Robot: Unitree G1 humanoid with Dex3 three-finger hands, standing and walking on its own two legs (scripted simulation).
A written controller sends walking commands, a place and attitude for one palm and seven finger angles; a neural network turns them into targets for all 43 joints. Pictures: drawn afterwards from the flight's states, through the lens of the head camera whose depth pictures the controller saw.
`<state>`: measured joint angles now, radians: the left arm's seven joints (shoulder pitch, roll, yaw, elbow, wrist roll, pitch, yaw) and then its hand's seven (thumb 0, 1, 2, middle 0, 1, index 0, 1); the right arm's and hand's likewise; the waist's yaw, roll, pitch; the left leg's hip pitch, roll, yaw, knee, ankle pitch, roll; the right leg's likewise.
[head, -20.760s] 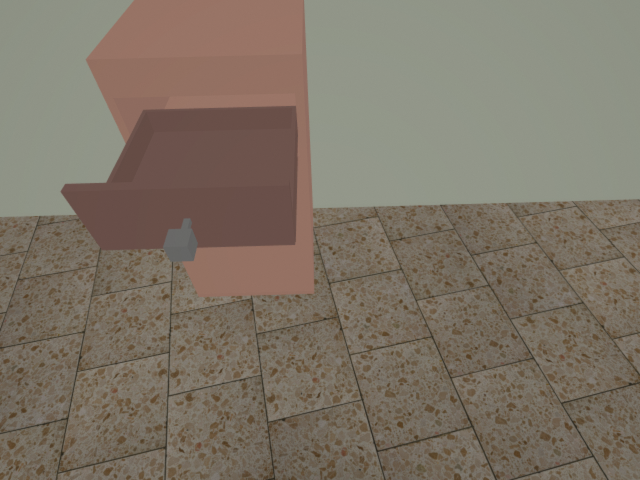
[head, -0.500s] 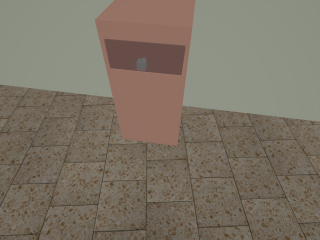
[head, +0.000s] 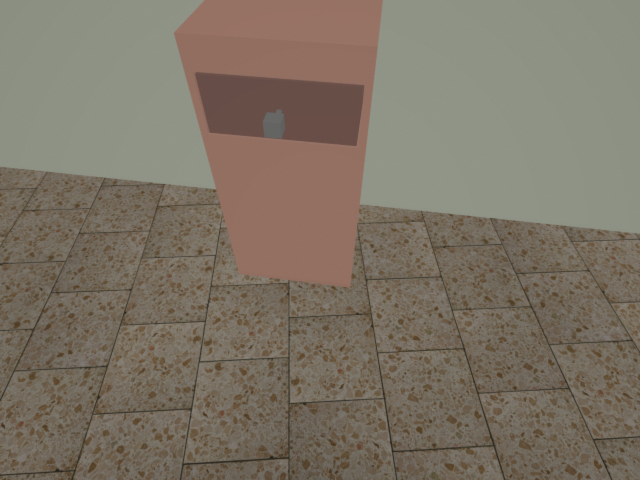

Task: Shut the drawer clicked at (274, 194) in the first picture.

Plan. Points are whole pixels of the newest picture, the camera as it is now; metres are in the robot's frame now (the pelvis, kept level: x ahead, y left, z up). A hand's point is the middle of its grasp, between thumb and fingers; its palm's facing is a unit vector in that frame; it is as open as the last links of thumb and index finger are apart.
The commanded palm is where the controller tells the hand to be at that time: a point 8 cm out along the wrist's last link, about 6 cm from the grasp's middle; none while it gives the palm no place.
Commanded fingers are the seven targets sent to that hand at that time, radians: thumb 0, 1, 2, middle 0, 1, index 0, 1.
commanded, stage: look to check the result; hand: left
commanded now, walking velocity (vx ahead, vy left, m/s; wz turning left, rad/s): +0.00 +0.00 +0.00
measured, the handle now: (276, 120) +0.87 +0.15 -0.04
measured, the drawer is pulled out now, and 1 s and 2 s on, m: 0.00 0.00 0.00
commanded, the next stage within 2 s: stand and wait in 0.36 s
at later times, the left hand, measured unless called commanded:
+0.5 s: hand out of the picture +0.04 +0.20 -0.17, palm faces +0.02 -0.97 -0.25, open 7.4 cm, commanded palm none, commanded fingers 0.00 0.90 0.90 -0.20 -0.30 -0.20 -0.30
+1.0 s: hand out of the picture +0.07 +0.22 -0.16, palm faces +0.00 -0.96 -0.28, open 7.4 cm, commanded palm none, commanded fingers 0.00 0.90 0.90 -0.20 -0.30 -0.20 -0.30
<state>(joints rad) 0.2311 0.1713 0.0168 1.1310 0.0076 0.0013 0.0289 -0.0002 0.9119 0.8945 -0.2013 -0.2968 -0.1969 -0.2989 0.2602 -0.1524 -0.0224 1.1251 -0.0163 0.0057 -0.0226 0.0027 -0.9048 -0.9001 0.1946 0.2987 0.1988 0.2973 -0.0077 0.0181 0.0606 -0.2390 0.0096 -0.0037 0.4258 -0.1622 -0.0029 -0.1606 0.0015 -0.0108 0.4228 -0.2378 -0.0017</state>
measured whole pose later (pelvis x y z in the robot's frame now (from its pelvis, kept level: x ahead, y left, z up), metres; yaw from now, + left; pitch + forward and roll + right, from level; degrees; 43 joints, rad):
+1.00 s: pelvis +0.02 +0.00 +0.00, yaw +0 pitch -1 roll +0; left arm 0.16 0.26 0.02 1.14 0.01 -0.01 0.01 0.00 0.91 0.89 -0.20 -0.30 -0.20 -0.30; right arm 0.16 -0.25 -0.02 1.13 -0.02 0.00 -0.01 0.00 -0.90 -0.90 0.20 0.30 0.20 0.30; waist 0.00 0.01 0.06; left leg -0.18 0.01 0.00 0.36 -0.16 -0.01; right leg -0.10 0.00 -0.01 0.35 -0.23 -0.01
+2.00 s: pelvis +0.04 -0.01 +0.01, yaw -1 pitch -1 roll +0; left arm 0.14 0.30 0.02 1.13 0.01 -0.01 0.01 0.00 0.91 0.89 -0.20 -0.30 -0.20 -0.30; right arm 0.13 -0.29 -0.02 1.13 -0.01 -0.01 -0.01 0.00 -0.90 -0.90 0.20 0.30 0.20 0.30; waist 0.00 0.01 0.05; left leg -0.13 0.02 0.01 0.32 -0.17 -0.02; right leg -0.05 0.01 0.01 0.30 -0.23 -0.01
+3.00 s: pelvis +0.26 -0.04 -0.01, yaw -4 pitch -1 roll +0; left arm 0.43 0.07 0.03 1.17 0.02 -0.05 0.02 0.00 0.91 0.89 -0.20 -0.30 -0.20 -0.30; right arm 0.10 -0.15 -0.04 1.02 -0.02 -0.04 0.00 0.00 -0.92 -0.90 0.19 0.30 0.19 0.30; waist 0.06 -0.02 0.07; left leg -0.37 0.05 0.11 0.55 -0.15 0.02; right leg -0.02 0.01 -0.10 0.45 -0.39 -0.03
